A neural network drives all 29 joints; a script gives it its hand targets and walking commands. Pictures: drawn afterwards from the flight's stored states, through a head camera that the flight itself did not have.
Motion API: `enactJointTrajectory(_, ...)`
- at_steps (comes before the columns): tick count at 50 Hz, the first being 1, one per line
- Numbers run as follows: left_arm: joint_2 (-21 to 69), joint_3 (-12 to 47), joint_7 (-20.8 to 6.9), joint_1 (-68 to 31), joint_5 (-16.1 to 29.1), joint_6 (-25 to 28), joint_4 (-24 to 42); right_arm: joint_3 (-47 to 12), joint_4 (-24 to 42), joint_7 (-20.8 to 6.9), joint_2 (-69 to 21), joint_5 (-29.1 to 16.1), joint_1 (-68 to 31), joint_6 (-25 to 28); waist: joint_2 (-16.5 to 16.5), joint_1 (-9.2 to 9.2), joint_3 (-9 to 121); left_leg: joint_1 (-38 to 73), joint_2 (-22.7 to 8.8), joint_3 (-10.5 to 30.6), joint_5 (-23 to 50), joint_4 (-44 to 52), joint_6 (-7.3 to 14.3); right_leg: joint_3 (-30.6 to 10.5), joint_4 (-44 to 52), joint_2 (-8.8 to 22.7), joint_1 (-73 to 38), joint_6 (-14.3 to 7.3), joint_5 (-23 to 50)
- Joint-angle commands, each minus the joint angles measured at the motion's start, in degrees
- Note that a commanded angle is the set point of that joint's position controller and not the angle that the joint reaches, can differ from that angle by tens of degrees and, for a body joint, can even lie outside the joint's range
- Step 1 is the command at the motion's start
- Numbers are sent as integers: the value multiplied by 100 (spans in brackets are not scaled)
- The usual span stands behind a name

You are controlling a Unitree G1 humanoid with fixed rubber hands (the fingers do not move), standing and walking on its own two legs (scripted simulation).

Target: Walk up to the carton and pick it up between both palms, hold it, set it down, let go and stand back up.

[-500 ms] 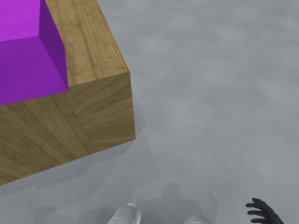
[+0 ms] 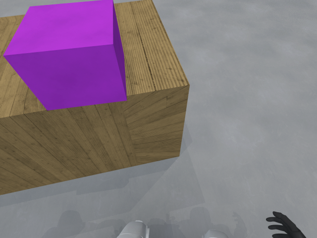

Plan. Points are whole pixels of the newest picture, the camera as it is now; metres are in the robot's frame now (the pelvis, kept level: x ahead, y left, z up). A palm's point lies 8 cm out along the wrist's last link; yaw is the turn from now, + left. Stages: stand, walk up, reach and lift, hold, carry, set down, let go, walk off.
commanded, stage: walk up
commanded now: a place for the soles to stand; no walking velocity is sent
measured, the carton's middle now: (79, 55) +0.68 +0.30 +0.05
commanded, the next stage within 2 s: none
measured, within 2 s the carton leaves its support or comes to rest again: neither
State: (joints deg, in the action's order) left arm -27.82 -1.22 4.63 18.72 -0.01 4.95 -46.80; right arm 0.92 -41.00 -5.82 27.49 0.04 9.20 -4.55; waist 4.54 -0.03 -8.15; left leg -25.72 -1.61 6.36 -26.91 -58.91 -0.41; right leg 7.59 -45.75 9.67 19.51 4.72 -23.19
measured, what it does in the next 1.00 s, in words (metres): steps on the spot: left foot, then right foot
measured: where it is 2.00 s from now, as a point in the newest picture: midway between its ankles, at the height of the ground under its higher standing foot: outside the picture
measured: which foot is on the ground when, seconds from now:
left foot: up 0.00-0.02, down 0.04-0.58, up 0.60-0.80, down 0.82-1.00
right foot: down 0.00-0.04, up 0.06-0.54, down 0.56-1.00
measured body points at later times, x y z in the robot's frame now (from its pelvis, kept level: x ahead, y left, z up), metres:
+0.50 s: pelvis +0.03 +0.05 +0.00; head +0.08 +0.07 +0.44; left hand +0.09 +0.41 -0.10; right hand +0.20 -0.25 -0.09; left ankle +0.02 +0.16 -0.70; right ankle +0.05 -0.09 -0.67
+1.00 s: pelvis -0.02 +0.01 +0.00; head -0.01 +0.02 +0.45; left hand +0.03 +0.35 -0.10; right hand +0.14 -0.30 -0.09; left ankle +0.02 +0.15 -0.70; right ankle +0.07 -0.10 -0.69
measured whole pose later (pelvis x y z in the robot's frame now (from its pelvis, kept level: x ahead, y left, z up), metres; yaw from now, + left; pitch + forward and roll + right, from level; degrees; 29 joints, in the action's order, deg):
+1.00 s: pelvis -0.02 +0.01 +0.00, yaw +10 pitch -6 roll +1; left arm -26.1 -1.2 -0.9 11.1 0.0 -1.0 -48.3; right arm 1.0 -46.0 1.5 25.3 0.0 13.9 2.6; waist -1.6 -0.1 -6.8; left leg -22.5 0.8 2.1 -22.1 -49.7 0.5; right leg 4.3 -51.6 5.0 23.9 -2.1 -24.9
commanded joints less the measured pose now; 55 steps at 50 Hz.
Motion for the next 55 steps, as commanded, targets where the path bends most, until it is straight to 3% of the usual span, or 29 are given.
enactJointTrajectory(1, -1630, -689, -163, -354, -220, -66, 653, 826, -368, 154, 1201, 242, 1524, 393, -394, 716, 1462, 1749, 485, -508, 370, 2535, 246, -71, -1362, 507, 572, -950, 1588)
enactJointTrajectory(2, -1021, -517, -208, -243, -155, -120, 748, 900, -377, 284, 1561, 237, 1801, 477, 1286, 754, 1309, 2007, -59, 1055, 552, 2983, 448, 102, -2436, -71, 1808, -698, -849)
enactJointTrajectory(3, -887, -391, -193, -629, -104, -156, 974, 1040, -157, 354, 2316, 212, 1385, 492, 2360, 729, 1427, 2051, -1003, 3616, 413, 4146, 884, -172, -2943, -815, 2759, -455, -2030)
enactJointTrajectory(4, -1303, -461, -163, -817, -112, -151, 836, 1031, -110, 400, 2184, 128, 1137, 468, 1096, 676, 1361, 1813, -1222, 4040, 197, 4106, 1093, -812, -2900, -625, 2544, -606, -1586)
enactJointTrajectory(6, -1376, -558, -222, -471, -83, -174, 564, 899, -17, 547, 1671, 135, 841, 517, 62, 288, 975, 2214, -930, 3248, 1823, 3476, 722, -1124, -2892, -474, 2628, -560, -948)
enactJointTrajectory(8, -1111, -529, -288, -334, -92, -215, 566, 795, -8, 682, 1509, 101, 999, 647, 627, 174, 1093, 2424, -633, 2522, 3674, 2976, 537, -1189, -2758, -402, 2258, -575, -692)
enactJointTrajectory(10, -1067, -480, -338, -478, -72, -272, 532, 666, -68, 782, 1322, 10, 1161, 730, -72, 214, 1178, 2645, -845, 2515, 4903, 2592, 691, -1112, -2621, -392, 2225, -533, -631)
enactJointTrajectory(11, -1018, -482, -361, -623, -83, -334, 570, 627, -37, 848, 1172, 8, 1270, 785, -459, 261, 1167, 2696, -852, 2610, 4833, 2568, 663, -1162, -2319, -311, 2246, -544, -468)
enactJointTrajectory(12, -1036, -478, -365, -764, -106, -418, 508, 649, -171, 870, 1264, 4, 1457, 829, -109, 284, 1305, 3031, -780, 2947, 4624, 2626, 348, -1354, -2270, -352, 2204, -578, -489)
enactJointTrajectory(14, -1012, -471, -407, -821, -77, -458, 509, 619, -201, 1000, 1269, -36, 1511, 899, -148, 309, 1289, 3067, -876, 3009, 5259, 2389, 412, -1387, -2096, -289, 2236, -645, -455)
enactJointTrajectory(15, -1049, -504, -412, -914, -89, -490, 533, 607, -176, 1039, 1169, -18, 1493, 917, -655, 343, 1236, 3033, -908, 3212, 5096, 2454, 333, -1385, -2001, -355, 2186, -610, -557)
enactJointTrajectory(16, -1083, -494, -404, -797, -65, -503, 414, 582, -206, 1058, 1168, -5, 1354, 959, -313, 281, 1315, 3003, -909, 3005, 4999, 2356, 263, -1377, -1844, -290, 2081, -627, -424)
enactJointTrajectory(19, -855, -382, -372, -1121, 19, -468, 440, 490, -124, 1091, 1217, 102, 1476, 987, -322, 400, 868, 2687, -947, 2941, 5744, 2075, 783, -1037, -1444, -297, 2247, -618, -442)
enactJointTrajectory(22, -883, -420, -366, -1225, -3, -426, 505, 499, -260, 1081, 1422, 85, 1614, 940, -52, 324, 906, 2744, -838, 2929, 6180, 1839, 632, -1058, -1009, -419, 1994, -679, -585)
enactJointTrajectory(25, -730, -324, -384, -777, 28, -340, 344, 436, -84, 1017, 1319, 130, 1024, 909, 42, 204, 1391, 2219, -582, 2243, 5393, 1564, 880, -829, 96, -514, 945, -767, -391)
enactJointTrajectory(27, -772, -452, -383, -210, -10, -257, 192, 314, 75, 944, 1217, 59, 260, 875, -148, -444, 1572, 315, -241, 1597, 4860, 1162, 646, -1119, 1112, -500, -1229, -1000, 1174)
enactJointTrajectory(28, -1236, -539, -331, -65, -173, -231, 121, 218, 125, 885, 745, -117, 284, 888, -1335, -561, 1779, -499, 343, 740, 3395, -209, 215, -2267, 1586, 506, -2008, -1562, 2480)
enactJointTrajectory(29, -1392, -551, -340, -171, -83, -202, 217, 144, 90, 910, 535, -9, 399, 813, -1497, -361, 1555, -1106, 969, 12, -417, -670, 35, -3127, 1781, 1560, -1885, -2023, 3650)
enactJointTrajectory(30, -1486, -557, -392, -167, -67, -208, 144, 265, 91, 954, 920, 85, 312, 771, -1319, -357, 1595, -1178, 639, 215, -1250, -656, 78, -3262, 1505, 1873, -1828, -2322, 4310)
enactJointTrajectory(32, -1067, -459, -405, -950, -54, -297, 276, 226, -189, 919, 900, 82, 543, 795, -1353, -145, 923, -833, 454, -69, -1043, -611, 31, -2381, 1630, 1380, -862, -2154, 3356)
enactJointTrajectory(36, -1222, -523, -427, -1020, -117, -353, 299, 284, -313, 720, 839, 88, 900, 749, -1897, -93, 482, -187, 379, -516, -611, 762, 87, -1899, 1794, 672, 30, -1729, 1095)
enactJointTrajectory(40, -1045, -376, -480, -1257, -40, -451, 332, 378, -692, 758, 912, 204, 1107, 857, -1062, 160, 787, 1496, 309, -346, 752, 2289, 343, -1636, 804, 367, 1036, -1292, 72)
enactJointTrajectory(43, -854, -366, -428, -1238, 19, -562, 143, 481, -471, 740, 1634, 272, 332, 820, 658, 119, 430, -385, -1513, 3193, -1765, 4097, 1363, -809, -1022, -813, 744, -802, -1203)
enactJointTrajectory(45, -974, -479, -484, -659, 36, -579, -102, 421, -278, 747, 1527, 296, -331, 787, 483, -233, 127, -1387, -1348, 2623, -2395, 4066, 1385, -832, -921, -650, 0, -851, -650)
enactJointTrajectory(46, -882, -446, -510, -460, 12, -512, -274, 422, -287, 748, 1349, 276, -456, 766, -11, -384, 183, -1657, -921, 1974, -2278, 3749, 1038, -760, -415, -732, -560, -871, -411)
enactJointTrajectory(48, -897, -503, -543, -39, -122, -433, -247, 330, -230, 691, 1166, 248, -328, 679, 76, -452, 617, -1398, -372, 893, -1574, 2784, 647, -1060, 591, -585, -950, -915, -587)
enactJointTrajectory(50, -1428, -590, -465, -261, -227, -344, -125, 287, -287, 701, 789, 211, 160, 625, -1118, -333, 556, -1403, 396, -124, -567, 654, 252, -3376, 2632, 1052, -467, -1381, -2332)
enactJointTrajectory(51, -1623, -605, -456, -593, -198, -312, -17, 353, -334, 709, 856, 172, 213, 606, -1196, -262, 548, -816, 301, -133, -446, -130, 256, -3705, 3097, 1406, 246, -1703, -2700)
enactJointTrajectory(55, -1429, -619, -452, -1584, -188, -369, 182, 466, -677, 575, 880, 128, 1108, 607, -1290, 305, 340, 893, 160, -656, -110, 838, 317, -2205, 2637, 823, 1624, -1501, -2347)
